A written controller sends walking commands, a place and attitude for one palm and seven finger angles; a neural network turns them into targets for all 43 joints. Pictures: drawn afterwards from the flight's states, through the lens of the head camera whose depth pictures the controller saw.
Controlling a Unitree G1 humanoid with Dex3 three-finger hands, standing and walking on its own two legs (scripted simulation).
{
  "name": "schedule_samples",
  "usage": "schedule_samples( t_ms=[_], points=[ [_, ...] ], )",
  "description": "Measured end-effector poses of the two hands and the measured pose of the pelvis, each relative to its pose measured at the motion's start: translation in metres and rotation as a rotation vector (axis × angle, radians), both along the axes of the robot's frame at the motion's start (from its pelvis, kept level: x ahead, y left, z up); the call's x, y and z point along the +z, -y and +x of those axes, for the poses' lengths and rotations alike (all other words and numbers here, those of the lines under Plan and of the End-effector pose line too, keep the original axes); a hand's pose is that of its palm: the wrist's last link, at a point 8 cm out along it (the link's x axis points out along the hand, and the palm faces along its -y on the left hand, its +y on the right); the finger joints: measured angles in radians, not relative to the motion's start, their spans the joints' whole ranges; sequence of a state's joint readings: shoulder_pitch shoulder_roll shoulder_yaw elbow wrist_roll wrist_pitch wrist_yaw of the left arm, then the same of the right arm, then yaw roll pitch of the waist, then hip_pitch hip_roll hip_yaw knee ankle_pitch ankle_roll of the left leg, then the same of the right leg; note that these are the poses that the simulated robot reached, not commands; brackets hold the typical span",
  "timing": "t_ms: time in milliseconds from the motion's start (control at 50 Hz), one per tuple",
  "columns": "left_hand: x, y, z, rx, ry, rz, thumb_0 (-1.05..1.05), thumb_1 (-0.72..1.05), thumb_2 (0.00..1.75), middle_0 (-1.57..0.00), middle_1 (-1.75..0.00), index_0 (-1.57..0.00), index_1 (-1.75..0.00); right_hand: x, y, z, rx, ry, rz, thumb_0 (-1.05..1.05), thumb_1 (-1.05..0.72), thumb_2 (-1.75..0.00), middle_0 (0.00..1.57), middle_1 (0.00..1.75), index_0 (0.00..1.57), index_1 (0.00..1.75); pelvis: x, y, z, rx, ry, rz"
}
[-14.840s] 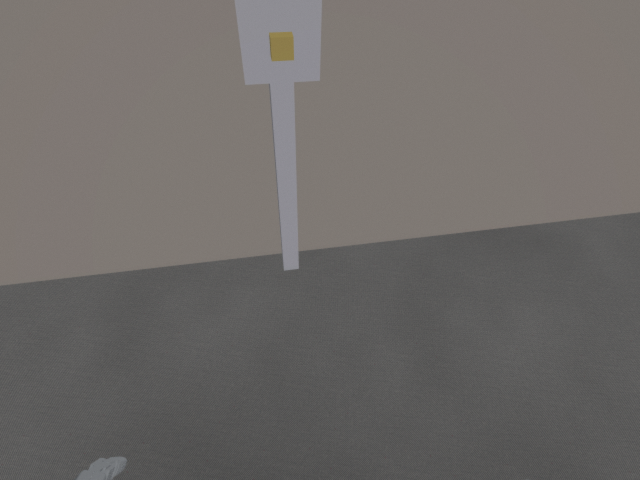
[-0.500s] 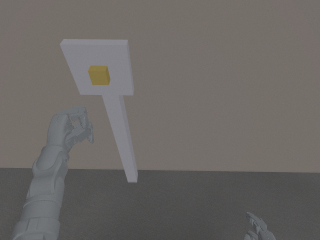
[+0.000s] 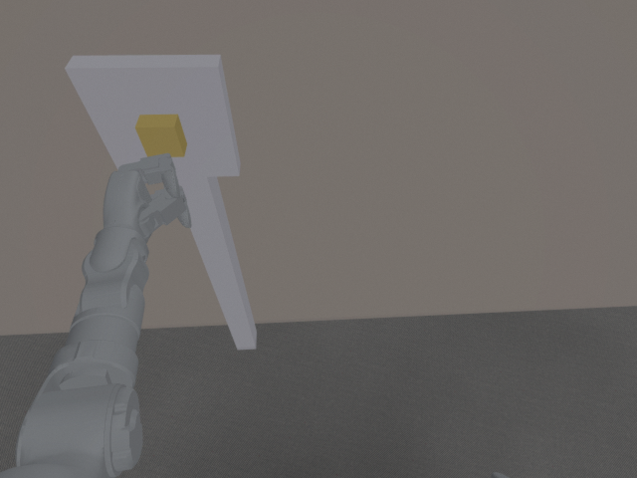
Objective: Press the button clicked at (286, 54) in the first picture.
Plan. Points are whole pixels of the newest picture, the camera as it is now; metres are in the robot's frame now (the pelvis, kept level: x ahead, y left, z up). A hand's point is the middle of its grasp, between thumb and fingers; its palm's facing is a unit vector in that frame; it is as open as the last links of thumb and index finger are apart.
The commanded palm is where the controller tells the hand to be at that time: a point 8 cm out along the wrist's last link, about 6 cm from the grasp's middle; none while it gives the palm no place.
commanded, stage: aim a knuckle at the button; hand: left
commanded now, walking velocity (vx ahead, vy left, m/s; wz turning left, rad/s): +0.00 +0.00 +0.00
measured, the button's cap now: (163, 134) +0.53 +0.21 +0.13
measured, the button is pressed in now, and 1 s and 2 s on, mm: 0 0 8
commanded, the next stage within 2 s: press the button with the knuckle in 0.70 s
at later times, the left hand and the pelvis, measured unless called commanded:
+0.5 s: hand (185, 205) +0.43 +0.17 +0.10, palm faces +0.06 -1.00 -0.01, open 3.1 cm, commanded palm +0.40 +0.22 +0.10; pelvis +0.00 -0.01 +0.00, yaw +0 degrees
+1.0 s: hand (188, 194) +0.45 +0.17 +0.10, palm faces +0.06 -1.00 +0.00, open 3.1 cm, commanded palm +0.42 +0.22 +0.10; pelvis -0.01 -0.01 -0.01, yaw +0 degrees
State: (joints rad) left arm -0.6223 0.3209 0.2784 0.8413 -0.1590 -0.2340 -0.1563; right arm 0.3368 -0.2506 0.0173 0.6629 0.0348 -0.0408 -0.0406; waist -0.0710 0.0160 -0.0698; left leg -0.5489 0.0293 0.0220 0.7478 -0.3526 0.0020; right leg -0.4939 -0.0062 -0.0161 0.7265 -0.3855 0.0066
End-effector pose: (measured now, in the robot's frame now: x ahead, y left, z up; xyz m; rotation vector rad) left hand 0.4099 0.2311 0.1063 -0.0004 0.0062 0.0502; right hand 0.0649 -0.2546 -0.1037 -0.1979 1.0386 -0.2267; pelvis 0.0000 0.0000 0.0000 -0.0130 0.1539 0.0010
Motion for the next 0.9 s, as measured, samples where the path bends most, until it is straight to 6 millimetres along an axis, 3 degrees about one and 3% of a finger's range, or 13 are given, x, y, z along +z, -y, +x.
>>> schedule_samples(
  t_ms=[120, 260, 440, 640, 900],
  points=[
    [-0.001, 0.003, 0.012, 0.006, 0.008, 0.004, 0.02, 0.90, 0.90, -1.30, -1.49, -1.30, -1.50, -0.005, 0.004, -0.022, -0.035, -0.060, 0.004, 0.01, -0.90, -0.90, 0.20, 0.30, 0.20, 0.30, -0.002, 0.001, -0.001, -0.011, -0.021, 0.000],
    [-0.007, 0.008, 0.008, 0.003, 0.002, 0.000, 0.02, 0.90, 0.90, -1.30, -1.49, -1.30, -1.50, -0.007, 0.006, -0.033, -0.057, -0.092, 0.015, 0.01, -0.90, -0.90, 0.20, 0.30, 0.20, 0.30, -0.003, 0.003, 0.000, -0.018, -0.023, 0.001],
    [-0.001, 0.009, -0.005, 0.009, 0.031, 0.009, 0.02, 0.90, 0.90, -1.30, -1.49, -1.30, -1.50, -0.005, 0.008, -0.016, -0.039, -0.041, 0.018, 0.01, -0.90, -0.90, 0.20, 0.30, 0.20, 0.30, -0.002, 0.007, -0.001, -0.013, -0.008, 0.001],
    [0.001, 0.005, -0.007, 0.013, 0.022, 0.004, 0.02, 0.90, 0.90, -1.30, -1.50, -1.30, -1.50, 0.001, 0.010, 0.009, 0.007, 0.028, 0.004, 0.01, -0.90, -0.90, 0.20, 0.30, 0.20, 0.30, -0.003, 0.009, -0.006, 0.001, -0.003, 0.000],
    [-0.003, 0.006, 0.004, 0.003, 0.014, 0.005, 0.02, 0.90, 0.90, -1.30, -1.50, -1.30, -1.50, -0.004, 0.009, -0.004, -0.006, -0.022, 0.004, 0.01, -0.90, -0.90, 0.20, 0.30, 0.20, 0.30, -0.005, 0.007, -0.006, 0.000, -0.019, -0.002]
  ],
)
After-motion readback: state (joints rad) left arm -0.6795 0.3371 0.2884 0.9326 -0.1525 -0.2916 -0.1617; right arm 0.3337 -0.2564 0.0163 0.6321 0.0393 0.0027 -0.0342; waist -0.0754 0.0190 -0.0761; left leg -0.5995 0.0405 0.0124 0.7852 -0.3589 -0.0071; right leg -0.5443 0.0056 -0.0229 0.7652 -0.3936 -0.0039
